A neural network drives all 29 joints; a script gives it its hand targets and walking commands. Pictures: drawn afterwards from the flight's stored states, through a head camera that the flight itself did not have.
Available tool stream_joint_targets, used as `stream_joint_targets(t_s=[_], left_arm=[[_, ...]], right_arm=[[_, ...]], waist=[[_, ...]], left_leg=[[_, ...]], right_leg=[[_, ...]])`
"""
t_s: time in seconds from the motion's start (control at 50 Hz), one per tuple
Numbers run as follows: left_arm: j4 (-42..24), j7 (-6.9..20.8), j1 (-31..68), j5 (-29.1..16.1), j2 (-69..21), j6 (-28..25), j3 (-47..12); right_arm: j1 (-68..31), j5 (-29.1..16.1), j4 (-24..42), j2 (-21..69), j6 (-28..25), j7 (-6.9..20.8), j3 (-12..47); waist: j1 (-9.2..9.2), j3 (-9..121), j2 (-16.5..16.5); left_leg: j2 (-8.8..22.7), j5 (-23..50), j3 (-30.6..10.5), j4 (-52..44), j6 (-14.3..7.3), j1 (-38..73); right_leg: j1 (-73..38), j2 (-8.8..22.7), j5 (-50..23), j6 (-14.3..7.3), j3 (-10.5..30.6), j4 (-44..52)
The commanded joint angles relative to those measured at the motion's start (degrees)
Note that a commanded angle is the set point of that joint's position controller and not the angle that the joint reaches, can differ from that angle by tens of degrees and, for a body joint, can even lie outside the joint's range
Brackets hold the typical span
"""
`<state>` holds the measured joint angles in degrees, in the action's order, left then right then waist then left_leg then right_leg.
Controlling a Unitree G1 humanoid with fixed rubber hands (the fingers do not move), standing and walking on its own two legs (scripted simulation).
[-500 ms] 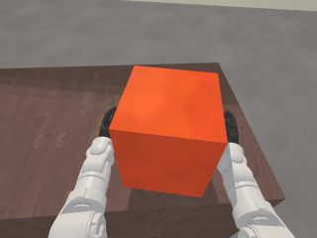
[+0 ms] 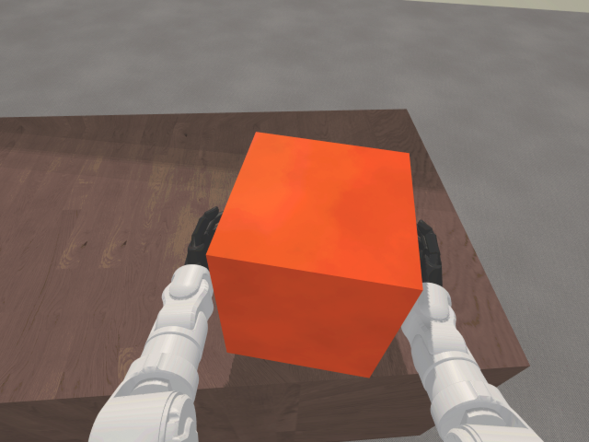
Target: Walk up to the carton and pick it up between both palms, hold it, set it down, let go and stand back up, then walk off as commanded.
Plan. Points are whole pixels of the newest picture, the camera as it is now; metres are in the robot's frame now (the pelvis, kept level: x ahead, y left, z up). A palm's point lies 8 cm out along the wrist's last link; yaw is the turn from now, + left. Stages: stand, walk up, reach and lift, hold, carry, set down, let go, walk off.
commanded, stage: set down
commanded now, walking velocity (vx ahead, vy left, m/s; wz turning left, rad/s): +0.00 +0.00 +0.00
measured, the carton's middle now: (313, 257) +0.40 -0.01 +0.01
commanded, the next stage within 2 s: none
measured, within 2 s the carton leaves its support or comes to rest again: rests again in 0.26 s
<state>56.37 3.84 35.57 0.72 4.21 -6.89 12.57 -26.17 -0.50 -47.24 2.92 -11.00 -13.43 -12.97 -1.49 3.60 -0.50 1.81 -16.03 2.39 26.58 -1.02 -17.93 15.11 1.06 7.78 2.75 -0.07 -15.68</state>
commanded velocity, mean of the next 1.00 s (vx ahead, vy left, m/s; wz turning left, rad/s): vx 0.00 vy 0.00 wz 0.00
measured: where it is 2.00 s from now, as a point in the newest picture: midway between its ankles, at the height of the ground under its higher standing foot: outside the picture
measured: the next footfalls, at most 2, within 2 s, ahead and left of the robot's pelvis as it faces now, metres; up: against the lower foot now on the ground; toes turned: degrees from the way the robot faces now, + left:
none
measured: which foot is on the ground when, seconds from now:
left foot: down 0.00-1.00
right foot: down 0.00-1.00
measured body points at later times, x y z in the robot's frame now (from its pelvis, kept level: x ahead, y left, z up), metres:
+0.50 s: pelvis +0.00 +0.00 +0.00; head +0.04 +0.04 +0.45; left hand +0.39 +0.16 +0.01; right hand +0.35 -0.17 +0.02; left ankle -0.03 +0.09 -0.74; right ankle -0.01 -0.16 -0.74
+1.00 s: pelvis +0.00 -0.01 +0.00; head +0.04 +0.02 +0.45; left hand +0.39 +0.20 +0.01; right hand +0.35 -0.16 +0.00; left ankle -0.03 +0.09 -0.74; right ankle -0.01 -0.16 -0.74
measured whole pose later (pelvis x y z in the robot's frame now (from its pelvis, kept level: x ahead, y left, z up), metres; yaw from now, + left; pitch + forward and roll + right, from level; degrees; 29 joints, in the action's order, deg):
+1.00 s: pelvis +0.00 -0.01 +0.00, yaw +0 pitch +7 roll -2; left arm 62.1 3.2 35.6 0.8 11.3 -9.7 12.4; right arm -31.5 2.0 -62.9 3.7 -20.2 -15.9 -14.3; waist -1.5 2.8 -0.7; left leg 1.8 -16.0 2.4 27.1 -0.8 -17.9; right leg 16.3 1.1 9.2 2.8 0.0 -18.7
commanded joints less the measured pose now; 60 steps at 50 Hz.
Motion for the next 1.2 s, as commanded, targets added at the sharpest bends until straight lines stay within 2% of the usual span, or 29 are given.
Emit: stream_joint_targets(t_s=[0.0,0.34,0.42,0.44,0.5,0.52,0.54,0.58,0.64,0.74,0.86,0.98,1.18], left_arm=[[-6.86,7.94,41.59,5.04,-32.01,-7.81,-20.50],[-0.93,7.65,40.24,8.08,-27.96,-11.12,-16.30],[0.37,7.07,40.57,8.98,-23.04,-11.50,-13.78],[1.08,6.60,40.64,9.10,-19.21,-11.54,-12.33],[0.18,2.38,37.79,8.63,2.61,-11.39,-5.17],[0.26,0.16,36.45,7.13,11.40,-10.87,-3.29],[-0.55,-1.48,37.34,5.26,14.53,-9.86,-3.05],[-1.87,-2.58,37.86,2.11,13.30,-8.42,-6.32],[-4.29,-2.73,37.33,-1.62,10.82,-7.50,-9.72],[-4.93,-1.46,36.34,-5.56,13.20,-6.68,-10.49],[-3.75,-0.42,33.60,-8.02,16.21,-6.58,-10.24],[-5.73,0.40,27.92,-7.54,18.12,-6.16,-8.33],[-10.29,1.47,20.87,-6.27,18.45,-4.75,-6.74]], right_arm=[[-38.84,12.37,9.53,39.27,-6.16,7.89,19.36],[-37.06,15.23,1.73,35.53,-11.17,8.43,13.14],[-36.16,15.76,-0.71,31.82,-12.21,8.32,10.31],[-35.68,15.60,-1.51,28.56,-12.41,8.04,8.98],[-30.97,13.47,-6.41,6.60,-12.50,4.33,-0.18],[-28.94,10.82,-8.77,-2.95,-12.38,2.50,-1.76],[-29.53,8.33,-9.54,-6.28,-11.94,1.10,-2.37],[-31.80,5.01,-8.63,-5.89,-12.01,-0.09,-0.88],[-33.23,2.38,-6.51,-5.10,-12.68,-1.21,0.69],[-31.59,0.38,-5.72,-6.65,-12.52,-2.51,2.37],[-29.73,-0.58,-4.46,-8.01,-11.98,-3.17,4.55],[-25.09,-1.93,-2.71,-7.47,-12.78,-3.73,7.69],[-20.07,-3.09,0.81,-6.50,-15.18,-4.56,9.38]], waist=[[-4.13,31.57,3.52],[-3.67,26.68,4.74],[-3.61,25.92,5.67],[-3.59,25.93,5.97],[-3.80,25.80,7.19],[-3.51,26.13,8.08],[-3.82,26.70,8.54],[-4.50,26.92,8.80],[-5.59,29.32,8.95],[-6.06,31.97,8.08],[-5.48,32.17,6.05],[-3.72,31.31,5.73],[-1.82,28.03,6.75]], left_leg=[[-2.84,30.96,-1.15,-0.87,5.17,6.14],[-2.24,28.93,-0.56,-0.47,5.33,5.33],[-2.11,29.15,-0.28,-0.05,5.78,5.71],[-2.09,29.19,-0.13,0.01,5.92,5.92],[-1.79,31.29,0.37,0.96,6.71,8.06],[-1.49,32.35,0.52,1.49,7.09,8.54],[-1.14,33.65,0.25,2.34,7.37,8.68],[-0.90,34.95,0.10,3.45,7.93,8.69],[-0.76,39.35,0.08,5.02,8.84,9.02],[-1.33,43.16,0.22,6.67,9.13,8.33],[-2.10,41.49,0.60,6.71,8.37,6.37],[-2.55,42.81,0.48,6.98,8.23,6.67],[-1.94,44.66,-0.15,7.26,9.00,10.06]], right_leg=[[-20.83,-2.43,-27.33,-2.92,-2.11,-6.17],[-15.97,-2.14,-21.23,-3.03,-2.98,-5.43],[-14.58,-2.10,-19.76,-3.20,-3.23,-5.31],[-14.36,-2.08,-19.64,-3.21,-3.25,-5.32],[-13.36,-2.37,-19.50,-2.90,-3.15,-5.46],[-12.49,-2.74,-19.26,-2.75,-2.92,-5.72],[-10.90,-3.38,-19.05,-2.49,-2.94,-6.00],[-8.60,-4.09,-19.29,-2.48,-3.36,-6.15],[-7.20,-4.62,-21.45,-2.48,-3.58,-6.29],[-6.96,-4.50,-24.95,-2.39,-3.09,-6.95],[-8.93,-3.98,-26.93,-2.17,-2.58,-7.87],[-11.15,-3.56,-29.34,-1.74,-2.10,-8.15],[-10.40,-3.57,-27.24,-1.57,-2.60,-7.14]])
